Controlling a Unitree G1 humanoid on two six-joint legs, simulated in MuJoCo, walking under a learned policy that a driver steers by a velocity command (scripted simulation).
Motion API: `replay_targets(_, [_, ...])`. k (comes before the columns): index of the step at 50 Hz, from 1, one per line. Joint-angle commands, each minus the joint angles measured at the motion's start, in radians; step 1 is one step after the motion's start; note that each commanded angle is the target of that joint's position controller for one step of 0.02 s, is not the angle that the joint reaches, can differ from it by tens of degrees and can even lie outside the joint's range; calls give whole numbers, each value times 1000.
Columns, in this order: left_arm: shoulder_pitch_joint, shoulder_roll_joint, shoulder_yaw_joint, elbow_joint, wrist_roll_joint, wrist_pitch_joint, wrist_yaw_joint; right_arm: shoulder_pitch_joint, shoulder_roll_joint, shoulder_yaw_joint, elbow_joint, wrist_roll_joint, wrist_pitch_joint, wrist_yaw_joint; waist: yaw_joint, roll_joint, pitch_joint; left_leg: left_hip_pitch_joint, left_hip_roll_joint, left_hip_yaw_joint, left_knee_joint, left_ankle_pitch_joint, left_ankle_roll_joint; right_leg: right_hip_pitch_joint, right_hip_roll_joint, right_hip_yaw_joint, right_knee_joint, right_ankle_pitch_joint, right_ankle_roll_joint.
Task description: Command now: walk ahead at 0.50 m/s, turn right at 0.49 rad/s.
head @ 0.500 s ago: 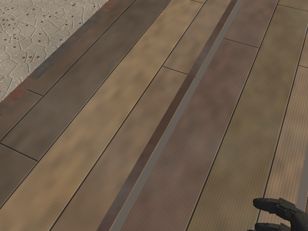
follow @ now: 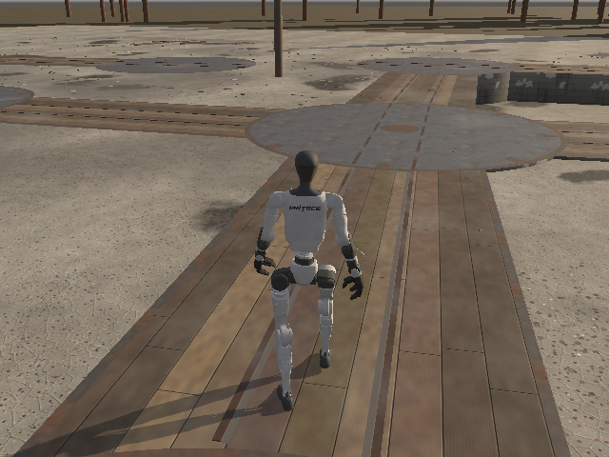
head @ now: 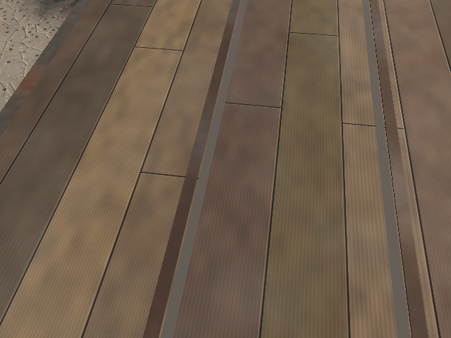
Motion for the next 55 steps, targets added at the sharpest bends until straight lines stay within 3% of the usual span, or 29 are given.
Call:
replay_targets(1, [-17,115,36,-105,-3,-11,-18,-12,-204,-46,-52,5,22,-16,64,115,-12,36,316,-32,205,1045,113,74,78,-87,-1,-157,-53])
replay_targets(2, [124,159,62,-77,-6,-10,-15,-30,-206,-45,-62,5,32,-21,143,113,-87,-14,289,-6,394,1117,88,264,125,-103,-44,-134,-84])
replay_targets(3, [301,238,100,-39,-7,-4,2,-29,-196,-37,-82,1,29,-26,222,54,-185,-218,248,1,670,931,48,573,79,24,-82,-104,-138])
replay_targets(4, [348,356,125,-33,-11,-1,16,73,-43,11,-129,-31,-2,-3,135,-209,-296,-693,59,-38,1058,86,-21,976,-192,556,-122,-200,-325])
replay_targets(5, [374,295,103,-55,-2,-8,17,8,-94,9,-143,-1,-53,15,170,-151,-427,-860,-22,-268,1213,-215,-13,1095,-284,887,-300,-269,-393])
replay_targets(6, [344,232,85,-53,10,-13,20,-104,-151,-9,-175,37,-81,27,195,-98,-301,-955,45,-315,1215,-135,18,1030,-242,725,-313,-217,-322])
replay_targets(7, [275,197,76,-67,6,-18,22,-139,-142,-4,-188,36,-92,25,159,-18,-202,-939,92,-306,1133,-47,32,878,-198,580,-311,-135,-281])
replay_targets(8, [199,165,66,-87,5,-18,22,-146,-140,-9,-179,14,-90,17,110,44,-126,-874,127,-295,1034,-1,25,711,-156,473,-327,-32,-252])
replay_targets(9, [152,139,56,-107,14,-19,25,-131,-150,-19,-177,2,-77,13,71,32,-96,-793,151,-297,974,28,15,597,-127,411,-352,42,-241])
replay_targets(13, [156,182,66,-123,7,-21,44,-142,-106,-15,-205,-19,-34,8,37,9,-45,-726,145,-262,774,122,-50,413,-76,308,-407,148,-242])
replay_targets(18, [229,204,75,-114,-2,-7,63,-327,-74,1,-265,-8,-39,15,111,-47,-17,-628,65,-241,385,445,-68,348,-4,248,-386,-4,-162])
replay_targets(23, [271,191,75,-102,-7,4,69,-357,-138,-19,-296,7,-56,31,107,-82,-19,-580,51,-294,267,382,-32,470,-66,389,-274,-104,-131])
replay_targets(25, [249,182,73,-113,-2,12,72,-272,-158,-33,-276,6,-67,32,55,-105,-38,-473,44,-275,232,313,2,485,-58,420,-193,-67,-108])
replay_targets(26, [245,146,59,-120,4,11,70,-170,-184,-47,-251,-6,-72,28,8,-94,-103,-325,69,-276,222,310,34,467,-11,380,-78,-15,-79])
replay_targets(27, [262,87,35,-135,20,9,67,-23,-233,-58,-235,-22,-74,23,-44,10,-240,-80,229,-430,238,252,94,358,52,295,194,-138,-42])
replay_targets(28, [425,28,18,-152,-12,-4,64,75,-318,-82,-188,-30,-60,28,28,377,-339,223,432,-923,131,34,272,-4,190,178,523,-547,29])
replay_targets(29, [430,127,31,-117,-25,-8,68,70,-223,-64,-193,1,-57,37,0,287,-287,212,442,-1035,72,-198,272,-138,125,222,660,-565,37])
replay_targets(30, [312,182,44,-127,-21,-6,67,21,-157,-46,-206,6,-52,35,-28,178,-158,98,397,-875,64,-179,227,-173,92,216,691,-471,37])
replay_targets(32, [182,167,44,-162,9,-9,68,-64,-121,-30,-210,-12,-40,35,-1,89,-36,-122,316,-654,42,71,200,-127,33,171,610,-356,36])
replay_targets(34, [190,134,41,-169,4,-10,58,-73,-99,-20,-199,-18,-42,33,38,134,-28,-206,266,-546,5,205,195,-48,-3,147,524,-318,32])
replay_targets(38, [125,83,20,-202,14,-10,52,-38,-154,-33,-170,3,-45,27,36,114,-16,-227,274,-448,-54,358,232,-62,-32,92,330,-241,54])
replay_targets(41, [38,65,8,-221,10,-18,42,-15,-176,-36,-154,11,-32,22,9,107,-4,-236,243,-355,-69,394,207,-18,-24,61,145,-78,60])
replay_targets(47, [-112,81,10,-269,-5,-28,19,77,-197,-34,-106,25,-6,23,-33,117,36,-157,274,-325,-23,406,173,49,22,23,-52,-23,39])
replay_targets(49, [-96,103,18,-273,-4,-31,13,74,-214,-38,-97,27,5,19,-3,129,28,-116,294,-326,28,493,156,105,39,13,-97,-78,11])
replay_targets(51, [97,162,53,-215,9,-30,21,56,-208,-33,-99,29,12,14,106,108,-88,-153,234,-255,257,751,116,405,84,-26,-156,-61,-37])
replay_targets(52, [275,223,75,-180,19,-26,33,41,-167,-14,-122,10,8,12,183,50,-220,-320,188,-213,513,610,78,689,-43,108,-116,-34,-95])
replay_targets(53, [357,330,95,-166,29,-18,38,133,-56,22,-154,-5,-14,17,150,-213,-345,-719,28,-172,904,59,7,1029,-300,555,-177,-136,-251])
replay_targets(54, [382,250,76,-157,15,-14,35,111,-122,9,-140,12,-35,24,175,-206,-395,-852,30,-299,1050,-206,11,1036,-331,749,-287,-265,-285])
replay_targets(55, [310,208,58,-161,12,-17,34,30,-181,-9,-166,35,-43,29,164,-145,-229,-929,86,-296,1088,-144,22,912,-293,609,-305,-274,-242])
Keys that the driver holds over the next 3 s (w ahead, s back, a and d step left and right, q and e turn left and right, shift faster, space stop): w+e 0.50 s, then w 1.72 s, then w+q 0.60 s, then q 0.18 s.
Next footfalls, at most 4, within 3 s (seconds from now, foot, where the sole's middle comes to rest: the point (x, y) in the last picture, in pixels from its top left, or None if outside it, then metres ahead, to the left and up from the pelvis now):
0.06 right None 0.21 -0.11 -0.77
0.54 left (213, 322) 0.52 0.05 -0.77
1.04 right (318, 268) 0.67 -0.29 -0.77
1.56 left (268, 180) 1.03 -0.18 -0.77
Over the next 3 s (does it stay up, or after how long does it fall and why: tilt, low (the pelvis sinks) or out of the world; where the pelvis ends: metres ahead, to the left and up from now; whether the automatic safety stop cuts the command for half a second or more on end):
stays up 1.56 -0.47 0.01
